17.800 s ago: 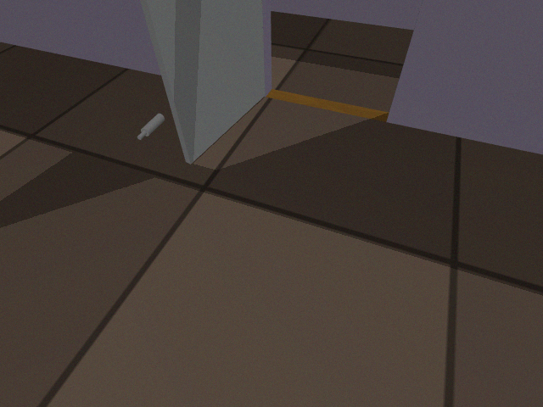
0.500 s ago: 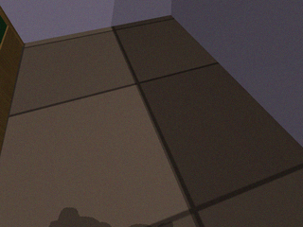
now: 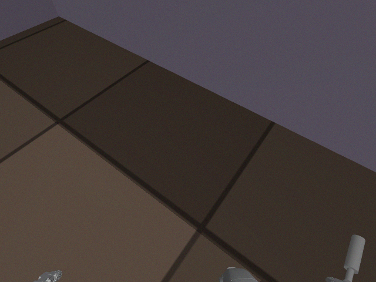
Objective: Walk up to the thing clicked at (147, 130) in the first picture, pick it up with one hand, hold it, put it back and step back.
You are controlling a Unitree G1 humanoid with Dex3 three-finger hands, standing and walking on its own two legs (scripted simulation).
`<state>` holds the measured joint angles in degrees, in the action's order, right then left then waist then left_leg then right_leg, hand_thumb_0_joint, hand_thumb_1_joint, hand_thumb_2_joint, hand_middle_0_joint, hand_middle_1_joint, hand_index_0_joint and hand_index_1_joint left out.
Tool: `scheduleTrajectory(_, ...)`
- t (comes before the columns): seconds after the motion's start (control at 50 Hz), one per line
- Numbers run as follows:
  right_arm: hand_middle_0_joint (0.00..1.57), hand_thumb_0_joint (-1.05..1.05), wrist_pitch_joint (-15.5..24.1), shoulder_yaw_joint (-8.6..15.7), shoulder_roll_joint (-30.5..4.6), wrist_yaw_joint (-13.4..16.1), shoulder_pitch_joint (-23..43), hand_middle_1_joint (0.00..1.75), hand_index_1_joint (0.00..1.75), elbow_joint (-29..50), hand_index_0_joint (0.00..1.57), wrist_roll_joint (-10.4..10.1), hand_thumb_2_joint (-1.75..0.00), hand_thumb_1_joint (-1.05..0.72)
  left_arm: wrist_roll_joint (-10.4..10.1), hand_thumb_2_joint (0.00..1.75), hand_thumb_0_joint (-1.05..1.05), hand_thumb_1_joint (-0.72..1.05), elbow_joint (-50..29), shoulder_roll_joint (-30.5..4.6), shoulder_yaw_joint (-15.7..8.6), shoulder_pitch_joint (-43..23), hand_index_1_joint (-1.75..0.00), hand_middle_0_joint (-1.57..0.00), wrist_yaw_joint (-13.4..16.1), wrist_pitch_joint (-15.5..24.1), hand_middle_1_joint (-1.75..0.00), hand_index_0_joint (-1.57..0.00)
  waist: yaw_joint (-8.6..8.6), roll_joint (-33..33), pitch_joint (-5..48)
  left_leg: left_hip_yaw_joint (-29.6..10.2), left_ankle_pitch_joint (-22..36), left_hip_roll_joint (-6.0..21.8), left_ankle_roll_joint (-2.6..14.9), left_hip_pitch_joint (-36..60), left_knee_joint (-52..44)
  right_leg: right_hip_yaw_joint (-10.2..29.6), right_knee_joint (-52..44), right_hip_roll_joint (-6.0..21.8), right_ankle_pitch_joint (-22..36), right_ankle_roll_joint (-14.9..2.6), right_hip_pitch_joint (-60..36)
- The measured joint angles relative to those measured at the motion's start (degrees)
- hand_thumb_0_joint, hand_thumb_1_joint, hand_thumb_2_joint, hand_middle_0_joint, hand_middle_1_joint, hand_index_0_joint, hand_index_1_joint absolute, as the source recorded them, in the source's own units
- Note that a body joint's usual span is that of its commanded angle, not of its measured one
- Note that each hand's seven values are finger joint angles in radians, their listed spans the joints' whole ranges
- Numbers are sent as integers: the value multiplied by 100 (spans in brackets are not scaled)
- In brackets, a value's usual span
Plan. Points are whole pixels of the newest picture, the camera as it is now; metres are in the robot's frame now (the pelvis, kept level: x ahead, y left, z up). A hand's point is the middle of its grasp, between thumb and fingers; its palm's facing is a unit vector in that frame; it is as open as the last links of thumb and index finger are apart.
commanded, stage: walk up
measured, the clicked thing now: (353, 258) +0.27 -0.81 -0.75
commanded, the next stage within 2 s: none
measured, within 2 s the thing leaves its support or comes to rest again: neither
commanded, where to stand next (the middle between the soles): +0.08 -0.02 m, yaw -47 degrees
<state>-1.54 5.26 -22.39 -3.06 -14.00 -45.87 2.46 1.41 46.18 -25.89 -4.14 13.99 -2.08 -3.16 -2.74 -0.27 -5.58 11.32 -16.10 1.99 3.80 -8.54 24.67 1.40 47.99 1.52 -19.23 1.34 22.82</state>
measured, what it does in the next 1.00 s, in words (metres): steps on the spot, turning right: right foot, then left foot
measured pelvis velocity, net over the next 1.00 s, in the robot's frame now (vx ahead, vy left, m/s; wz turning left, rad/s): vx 0.06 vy -0.01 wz -0.64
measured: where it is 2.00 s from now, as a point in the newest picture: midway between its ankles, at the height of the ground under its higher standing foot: outside the picture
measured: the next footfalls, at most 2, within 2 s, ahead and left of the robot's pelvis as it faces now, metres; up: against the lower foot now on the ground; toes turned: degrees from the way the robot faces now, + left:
right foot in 0.16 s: +0.04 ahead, -0.12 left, +0.00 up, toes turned -11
left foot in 0.52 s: +0.23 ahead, +0.08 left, +0.00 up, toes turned -21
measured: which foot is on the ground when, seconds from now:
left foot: down 0.00-0.20, up 0.22-0.50, down 0.52-0.96, up 0.98-1.00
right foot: up 0.00-0.14, down 0.16-0.54, up 0.56-0.92, down 0.94-1.00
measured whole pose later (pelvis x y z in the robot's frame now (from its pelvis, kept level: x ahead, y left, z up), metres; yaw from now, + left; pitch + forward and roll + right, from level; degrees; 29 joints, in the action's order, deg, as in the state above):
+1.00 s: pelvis +0.06 -0.01 -0.04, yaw -37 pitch -2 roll -1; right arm -1.8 4.2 -27.0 1.0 -13.5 -41.0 0.4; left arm 1.7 43.4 -23.8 -4.4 16.1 -1.6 -2.4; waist -0.6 -3.5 -8.3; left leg 4.8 -28.1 10.6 0.2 -27.2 55.1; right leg -0.4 47.3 -1.5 -25.0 -0.8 20.4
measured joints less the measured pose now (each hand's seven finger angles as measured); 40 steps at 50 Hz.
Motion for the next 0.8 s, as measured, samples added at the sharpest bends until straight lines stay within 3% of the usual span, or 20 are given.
scheduleTrajectory(0.1,21,0,32,22,-167,-59,-252,30,30,282,20,-13,-90,-90,-1,90,1,91,-125,105,130,-155,-30,-20,-18,63,-30,-20,-188,-184,-108,473,-302,129,-18,-59,307,-324,-805,-10,-300,-115,-333)
scheduleTrajectory(0.16,21,0,-29,49,-217,-53,-395,30,30,340,20,-142,-90,-90,-6,90,1,91,-226,133,146,-251,-30,-20,-1,167,-30,-20,-229,-233,-102,734,-645,263,-100,-163,770,-471,-1389,-105,-119,-271,-608)
scheduleTrajectory(0.18,21,0,-56,64,-241,-40,-426,30,30,338,20,-191,-90,-90,2,90,1,91,-249,165,139,-297,-30,-20,17,209,-30,-20,-244,-314,-126,756,-818,392,-145,-231,1066,-482,-1525,-202,177,-312,-689)
scheduleTrajectory(0.2,21,0,-93,89,-256,-16,-434,30,30,296,20,-230,-90,-90,11,90,1,91,-272,227,140,-361,-30,-20,40,255,-30,-20,-269,-454,-188,601,-895,564,-206,-360,1508,-521,-1516,-332,210,-326,-760)
scheduleTrajectory(0.22,21,1,-143,94,-221,8,-428,30,30,236,20,-262,-90,-90,18,90,1,91,-341,262,148,-379,-30,-20,70,310,-30,-20,-237,-477,-218,275,-1049,551,-332,-568,2097,-483,-1438,-390,137,-338,-794)
scheduleTrajectory(0.26,20,1,-216,15,-116,27,-379,30,30,161,20,-266,-90,-90,-29,90,1,91,-497,307,163,-281,-30,-20,135,391,-30,-20,-5,-296,-180,-358,-1569,217,-560,-1000,3216,-144,-1309,-395,19,-412,-818)
scheduleTrajectory(0.3,20,1,-185,-63,-51,8,-273,30,30,145,20,-270,-90,-90,-103,90,1,91,-513,387,192,-137,-30,-20,185,383,-30,-20,117,-192,-116,-740,-1583,96,-601,-1329,3678,156,-1484,-411,74,-404,-974)
scheduleTrajectory(0.38,20,1,-26,-152,-37,-8,-101,30,30,303,20,-257,-90,-90,-110,90,1,90,-453,502,272,8,-30,-20,200,290,-30,-20,138,-181,-51,-1158,-961,228,-554,-1792,3382,462,-1696,-470,113,-308,-1199)
scheduleTrajectory(0.48,21,1,89,-125,-49,189,89,30,30,379,20,-246,-90,-90,12,90,1,90,-667,453,265,39,-30,-21,129,160,-30,-20,263,-111,-115,-1226,-394,145,-434,-1798,2302,747,-1165,-597,-247,-189,-1021)
scheduleTrajectory(0.52,21,0,179,-103,-39,279,79,30,30,406,20,-219,-90,-90,1,90,1,90,-779,352,234,33,-30,-21,124,75,-30,-21,281,-14,-126,-1157,132,22,-374,-1531,1597,822,-700,-644,-539,-109,-828)
scheduleTrajectory(0.56,21,0,248,-109,107,368,124,30,30,385,20,-144,-90,-90,-37,90,1,90,-763,210,137,-117,-30,-21,186,-27,-30,-20,317,331,-260,-958,0,-89,-356,-1537,1717,988,150,-618,-861,-148,-467)
scheduleTrajectory(0.62,21,0,230,-223,201,373,233,30,30,385,20,-162,-90,-90,-25,90,1,91,-697,94,107,-150,-30,-20,261,-118,-30,-20,368,451,-444,-741,-92,167,-330,-1429,1734,704,1628,-799,-1191,-173,159)
scheduleTrajectory(0.7,21,0,262,-253,210,421,167,30,30,513,21,-119,-90,-90,-74,90,1,91,-575,6,51,-75,-30,-20,112,-160,-30,-20,280,474,-491,-598,101,382,-340,-1269,1323,463,2396,-626,-820,-136,592)
scheduleTrajectory(0.8,21,0,295,-218,-70,410,-10,30,30,576,21,-101,-90,-90,-103,90,1,91,-530,41,18,78,-30,-20,-31,-170,-30,-20,302,395,-453,-317,131,503,-355,-1231,1206,538,1579,-238,-619,-12,482)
